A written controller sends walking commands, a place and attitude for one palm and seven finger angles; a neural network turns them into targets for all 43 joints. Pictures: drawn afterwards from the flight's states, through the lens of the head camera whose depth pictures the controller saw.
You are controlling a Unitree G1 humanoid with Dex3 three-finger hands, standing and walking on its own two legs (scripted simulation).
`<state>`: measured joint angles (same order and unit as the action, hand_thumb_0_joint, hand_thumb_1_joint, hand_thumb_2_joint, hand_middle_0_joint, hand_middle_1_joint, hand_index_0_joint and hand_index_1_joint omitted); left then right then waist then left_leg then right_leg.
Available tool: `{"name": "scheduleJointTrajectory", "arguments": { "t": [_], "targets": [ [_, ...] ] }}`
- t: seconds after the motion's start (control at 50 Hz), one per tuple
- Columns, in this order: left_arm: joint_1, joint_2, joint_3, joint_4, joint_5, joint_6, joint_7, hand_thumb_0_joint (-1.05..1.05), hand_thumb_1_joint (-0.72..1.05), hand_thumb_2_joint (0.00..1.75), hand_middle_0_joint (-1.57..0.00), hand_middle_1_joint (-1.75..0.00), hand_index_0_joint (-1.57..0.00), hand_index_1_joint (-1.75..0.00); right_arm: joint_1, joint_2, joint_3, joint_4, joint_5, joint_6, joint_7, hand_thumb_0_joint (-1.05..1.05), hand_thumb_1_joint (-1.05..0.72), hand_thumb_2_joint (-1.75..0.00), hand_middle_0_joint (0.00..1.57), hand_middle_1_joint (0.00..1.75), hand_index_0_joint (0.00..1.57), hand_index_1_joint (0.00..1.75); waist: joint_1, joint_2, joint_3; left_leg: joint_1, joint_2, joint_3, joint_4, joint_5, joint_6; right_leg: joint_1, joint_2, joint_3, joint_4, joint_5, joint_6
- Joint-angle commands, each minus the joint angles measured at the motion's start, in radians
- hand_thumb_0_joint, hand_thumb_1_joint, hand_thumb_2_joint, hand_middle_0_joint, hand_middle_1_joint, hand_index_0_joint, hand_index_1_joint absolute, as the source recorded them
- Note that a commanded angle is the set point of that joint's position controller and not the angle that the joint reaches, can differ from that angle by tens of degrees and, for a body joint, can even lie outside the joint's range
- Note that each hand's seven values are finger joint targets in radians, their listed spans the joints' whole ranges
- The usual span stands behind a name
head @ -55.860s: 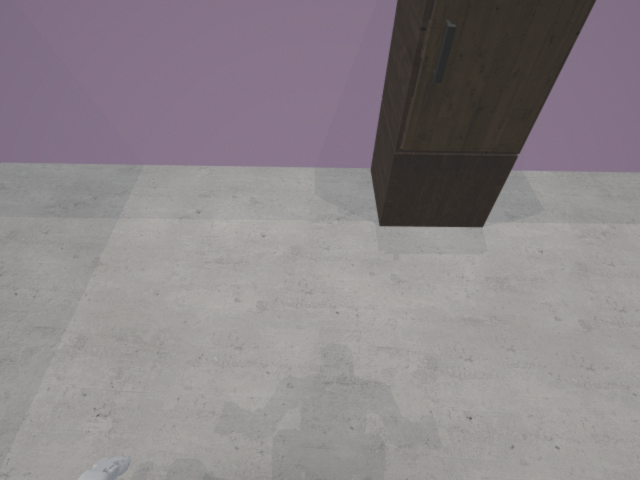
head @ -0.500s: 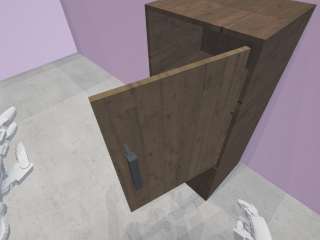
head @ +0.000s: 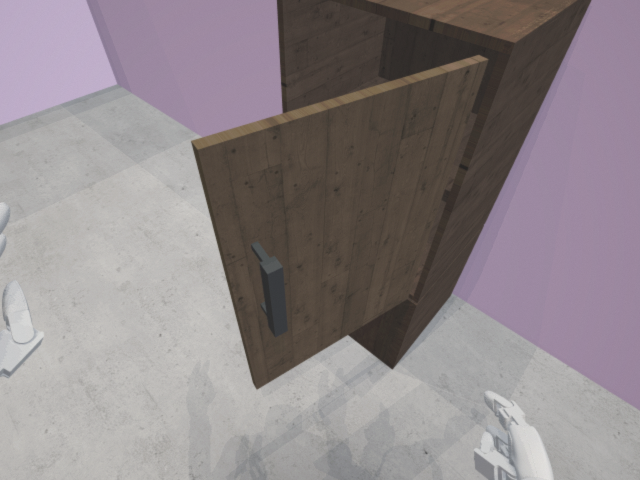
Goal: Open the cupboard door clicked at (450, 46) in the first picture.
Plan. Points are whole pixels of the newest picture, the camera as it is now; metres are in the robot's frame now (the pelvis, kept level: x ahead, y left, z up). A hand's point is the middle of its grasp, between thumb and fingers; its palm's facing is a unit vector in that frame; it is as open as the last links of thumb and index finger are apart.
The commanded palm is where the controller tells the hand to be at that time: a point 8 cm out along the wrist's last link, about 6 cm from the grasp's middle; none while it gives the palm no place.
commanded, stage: step back with the hand held close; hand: left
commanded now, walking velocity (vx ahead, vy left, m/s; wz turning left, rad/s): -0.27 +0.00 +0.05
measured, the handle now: (268, 290) +0.36 +0.10 +0.02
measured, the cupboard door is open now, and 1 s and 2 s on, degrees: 75 75 75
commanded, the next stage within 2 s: stop stepping back and stand still in 0.68 s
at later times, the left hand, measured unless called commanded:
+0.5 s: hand (0, 419) +0.13 +0.26 +0.16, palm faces +0.45 -0.77 -0.44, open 7.4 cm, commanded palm +0.05 +0.30 +0.19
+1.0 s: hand out of the picture +0.01 +0.26 +0.17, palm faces +0.37 -0.82 -0.45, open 7.4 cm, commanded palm -0.06 +0.30 +0.19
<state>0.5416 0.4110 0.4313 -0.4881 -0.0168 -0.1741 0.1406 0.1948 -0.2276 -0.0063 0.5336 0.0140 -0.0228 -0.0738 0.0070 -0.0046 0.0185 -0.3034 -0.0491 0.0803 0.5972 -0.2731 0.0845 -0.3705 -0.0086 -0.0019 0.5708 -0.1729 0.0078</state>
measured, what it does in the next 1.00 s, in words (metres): walks backwards: right foot, then left foot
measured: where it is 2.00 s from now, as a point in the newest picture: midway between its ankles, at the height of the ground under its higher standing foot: outside the picture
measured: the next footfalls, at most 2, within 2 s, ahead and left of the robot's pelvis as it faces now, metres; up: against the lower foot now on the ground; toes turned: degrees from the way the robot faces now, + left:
right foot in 0.38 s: +0.00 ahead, -0.13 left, +0.00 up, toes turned +8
left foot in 0.60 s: -0.03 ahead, +0.09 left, +0.00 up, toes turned +2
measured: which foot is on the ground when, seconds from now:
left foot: down 0.00-0.44, up 0.46-0.58, down 0.60-1.00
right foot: down 0.00-0.30, up 0.32-0.36, down 0.38-0.60, up 0.62-1.00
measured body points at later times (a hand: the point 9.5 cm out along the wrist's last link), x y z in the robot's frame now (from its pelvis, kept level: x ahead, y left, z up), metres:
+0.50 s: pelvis -0.07 -0.01 +0.00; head -0.04 +0.01 +0.45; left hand +0.10 +0.30 +0.18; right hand +0.11 -0.24 -0.08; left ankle +0.01 +0.07 -0.72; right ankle -0.04 -0.13 -0.73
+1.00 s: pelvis -0.20 -0.01 +0.02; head -0.18 +0.04 +0.46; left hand -0.02 +0.30 +0.20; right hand -0.02 -0.21 -0.05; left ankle -0.08 +0.09 -0.72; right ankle -0.32 -0.10 -0.71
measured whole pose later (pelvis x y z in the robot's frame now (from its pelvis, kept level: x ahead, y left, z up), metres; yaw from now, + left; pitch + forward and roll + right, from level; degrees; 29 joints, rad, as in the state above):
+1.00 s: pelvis -0.20 -0.01 +0.02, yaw +0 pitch +4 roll -1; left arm 0.57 0.48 0.44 -0.60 -0.07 -0.11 0.16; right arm 0.17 -0.12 0.05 0.58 -0.02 -0.12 -0.05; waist -0.03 -0.09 -0.02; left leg -0.42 0.00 0.05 0.29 -0.04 0.01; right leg -0.10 0.05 -0.06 0.45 -0.49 -0.02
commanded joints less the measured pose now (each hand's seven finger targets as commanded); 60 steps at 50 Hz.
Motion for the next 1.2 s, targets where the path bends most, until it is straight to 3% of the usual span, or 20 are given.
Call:
{"name": "scheduleJointTrajectory", "arguments": {
  "t": [0.0,0.12,0.2,0.3,0.34,0.4,0.5,0.56,0.58,0.6,0.64,0.74,0.86,0.9,0.96,1.0,1.02,1.04,1.08,1.18],
  "targets": [
    [-0.113,0.156,0.104,-0.169,0.023,-0.063,0.02,0.0,0.9,0.9,-0.2,-0.3,-0.2,-0.3,-0.081,-0.153,-0.055,-0.149,-0.005,-0.063,-0.013,0.0,-0.9,-0.9,0.2,0.3,0.2,0.3,-0.014,0.005,-0.001,-0.483,0.179,-0.216,-0.249,-0.425,0.039,0.339,-0.036,0.15,0.035,-0.037,-0.01],
    [-0.172,0.209,0.143,-0.274,0.028,-0.099,0.036,0.0,0.9,0.9,-0.2,-0.3,-0.2,-0.3,-0.075,-0.149,-0.05,-0.143,-0.015,-0.086,-0.013,0.0,-0.9,-0.9,0.2,0.3,0.2,0.3,-0.018,0.034,-0.04,-0.361,0.144,-0.23,-0.186,-0.426,0.025,0.186,-0.06,0.184,-0.049,-0.223,-0.032],
    [-0.087,0.197,0.178,-0.297,0.026,-0.118,0.04,0.0,0.9,0.9,-0.2,-0.3,-0.2,-0.3,-0.074,-0.14,-0.048,-0.144,-0.015,-0.104,-0.007,0.0,-0.9,-0.9,0.2,0.3,0.2,0.3,-0.003,0.202,-0.112,-0.501,0.254,-0.328,-0.337,-0.405,0.059,0.391,0.034,0.062,0.255,0.034,0.004],
    [-0.04,0.162,0.181,-0.202,0.025,-0.135,0.02,0.0,0.9,0.9,-0.2,-0.3,-0.2,-0.3,-0.059,-0.137,-0.064,-0.12,-0.018,-0.12,0.007,0.0,-0.9,-0.9,0.2,0.3,0.2,0.3,-0.009,0.135,-0.021,-0.576,0.328,-0.334,-0.335,-0.408,0.087,0.412,0.073,0.07,0.258,-0.108,0.007],
    [-0.063,0.14,0.137,-0.176,0.006,-0.133,0.016,0.0,0.9,0.9,-0.2,-0.3,-0.2,-0.3,-0.06,-0.127,-0.064,-0.094,-0.015,-0.133,0.012,0.0,-0.9,-0.9,0.2,0.3,0.2,0.3,-0.017,0.018,-0.009,-0.367,0.255,-0.284,-0.203,-0.19,0.038,0.249,0.03,0.13,0.048,0.014,-0.021],
    [-0.118,0.171,0.087,-0.165,-0.009,-0.126,0.019,0.0,0.9,0.9,-0.2,-0.3,-0.2,-0.3,-0.068,-0.107,-0.059,-0.063,-0.008,-0.125,0.023,0.0,-0.9,-0.9,0.2,0.3,0.2,0.3,-0.036,-0.117,-0.119,-0.02,0.077,-0.094,0.058,0.057,-0.082,0.013,-0.186,0.349,-0.176,0.313,-0.096],
    [-0.038,0.264,0.167,-0.289,-0.007,-0.113,0.027,0.0,0.9,0.9,-0.2,-0.3,-0.2,-0.3,-0.112,-0.081,-0.048,-0.083,-0.004,-0.104,0.016,0.0,-0.9,-0.9,0.2,0.3,0.2,0.3,-0.005,-0.148,-0.171,-0.072,0.046,-0.106,0.192,-0.136,-0.09,0.082,-0.253,0.313,-0.21,0.394,-0.152],
    [0.002,0.261,0.186,-0.356,-0.02,-0.108,0.024,0.0,0.9,0.9,-0.2,-0.3,-0.2,-0.3,-0.126,-0.102,-0.039,-0.079,-0.002,-0.088,-0.006,0.0,-0.9,-0.9,0.2,0.3,0.2,0.3,-0.019,0.157,-0.172,0.002,0.13,-0.194,-0.264,0.338,-0.062,0.118,-0.027,0.099,0.042,0.36,-0.012],
    [0.007,0.276,0.209,-0.383,-0.017,-0.114,0.025,0.0,0.9,0.9,-0.2,-0.3,-0.2,-0.3,-0.127,-0.114,-0.054,-0.089,-0.012,-0.093,-0.008,0.0,-0.9,-0.9,0.2,0.3,0.2,0.3,0.0,0.337,-0.226,0.011,0.293,-0.339,-0.276,0.675,-0.009,0.122,0.063,0.031,0.21,0.024,0.027],
    [0.031,0.277,0.217,-0.378,-0.025,-0.12,0.023,0.0,0.9,0.9,-0.2,-0.3,-0.2,-0.3,-0.086,-0.092,-0.064,-0.083,-0.023,-0.113,0.0,0.0,-0.9,-0.9,0.2,0.3,0.2,0.3,0.001,0.338,-0.283,0.106,0.366,-0.348,-0.235,0.899,0.038,0.05,0.081,0.059,0.343,-0.275,0.01],
    [0.089,0.232,0.192,-0.347,-0.036,-0.127,0.01,0.0,0.9,0.9,-0.2,-0.3,-0.2,-0.3,-0.076,-0.098,-0.067,-0.065,-0.039,-0.142,0.015,0.0,-0.9,-0.9,0.2,0.3,0.2,0.3,0.003,0.268,-0.283,0.058,0.399,-0.342,-0.254,0.744,0.057,0.035,0.085,0.09,0.525,-0.397,0.006],
    [0.056,0.164,0.108,-0.321,-0.04,-0.07,0.01,0.0,0.9,0.9,-0.2,-0.3,-0.2,-0.3,-0.073,-0.104,-0.066,-0.024,-0.018,-0.159,0.029,0.0,-0.9,-0.9,0.2,0.3,0.2,0.3,-0.014,0.158,-0.245,0.29,0.335,-0.216,-0.242,0.848,0.034,-0.09,0.075,0.011,0.396,-0.293,0.031],
    [0.015,0.185,0.108,-0.305,-0.051,-0.015,0.03,0.0,0.9,0.9,-0.2,-0.3,-0.2,-0.3,-0.088,-0.094,-0.033,-0.055,-0.021,-0.162,0.007,0.0,-0.9,-0.9,0.2,0.3,0.2,0.3,-0.015,0.22,-0.179,0.089,0.263,-0.226,-0.518,-0.21,-0.01,0.136,0.096,-0.069,0.157,-0.362,0.009],
    [0.019,0.202,0.123,-0.332,-0.053,-0.008,0.038,0.0,0.9,0.9,-0.2,-0.3,-0.2,-0.3,-0.103,-0.089,-0.025,-0.072,-0.029,-0.155,0.006,0.0,-0.9,-0.9,0.2,0.3,0.2,0.3,-0.009,0.273,-0.168,0.002,0.217,-0.18,-0.561,-0.326,-0.066,0.286,0.126,-0.128,-0.031,-0.392,-0.018],
    [0.069,0.239,0.138,-0.368,-0.053,-0.011,0.033,0.0,0.9,0.9,-0.2,-0.3,-0.2,-0.3,-0.104,-0.065,-0.011,-0.084,-0.028,-0.125,0.013,0.0,-0.9,-0.9,0.2,0.3,0.2,0.3,-0.013,0.186,-0.185,-0.004,0.066,-0.029,-0.294,-0.214,-0.157,0.334,0.038,-0.069,-0.341,-0.269,-0.074],
    [0.068,0.308,0.189,-0.409,-0.055,-0.031,0.035,0.0,0.9,0.9,-0.2,-0.3,-0.2,-0.3,-0.104,-0.063,-0.003,-0.055,-0.035,-0.098,0.017,0.0,-0.9,-0.9,0.2,0.3,0.2,0.3,0.01,-0.137,-0.141,0.0,0.029,-0.064,0.272,-0.043,-0.114,0.01,-0.314,0.31,-0.49,-0.266,-0.176],
    [0.021,0.346,0.238,-0.431,-0.057,-0.044,0.048,0.0,0.9,0.9,-0.2,-0.3,-0.2,-0.3,-0.115,-0.086,0.002,-0.055,-0.042,-0.101,0.019,0.0,-0.9,-0.9,0.2,0.3,0.2,0.3,0.012,-0.08,-0.127,-0.143,0.031,-0.093,0.4,-0.066,-0.111,0.036,-0.371,0.338,-0.466,-0.125,-0.226],
    [-0.001,0.33,0.22,-0.4,-0.057,-0.05,0.045,0.0,0.9,0.9,-0.2,-0.3,-0.2,-0.3,-0.063,-0.086,-0.004,-0.041,-0.034,-0.105,0.026,0.0,-0.9,-0.9,0.2,0.3,0.2,0.3,0.0,-0.165,-0.146,-0.292,0.051,-0.114,0.49,-0.047,-0.121,0.147,-0.393,0.345,-0.447,-0.194,-0.251],
    [-0.026,0.214,0.144,-0.242,-0.049,-0.046,0.027,0.0,0.9,0.9,-0.2,-0.3,-0.2,-0.3,-0.05,-0.105,-0.035,-0.027,-0.006,-0.116,0.016,0.0,-0.9,-0.9,0.2,0.3,0.2,0.3,-0.034,-0.1,-0.043,-0.331,0.091,-0.109,0.46,0.01,-0.112,0.171,-0.264,0.237,-0.389,-0.16,-0.179],
    [-0.178,0.156,0.057,-0.027,-0.013,-0.053,0.033,0.0,0.9,0.9,-0.2,-0.3,-0.2,-0.3,-0.068,-0.088,-0.02,0.005,-0.01,-0.137,-0.031,0.0,-0.9,-0.9,0.2,0.3,0.2,0.3,-0.008,-0.073,0.042,-0.065,0.073,0.042,0.025,-0.043,-0.056,0.103,-0.199,0.119,-0.282,-0.118,-0.143]
  ]
}}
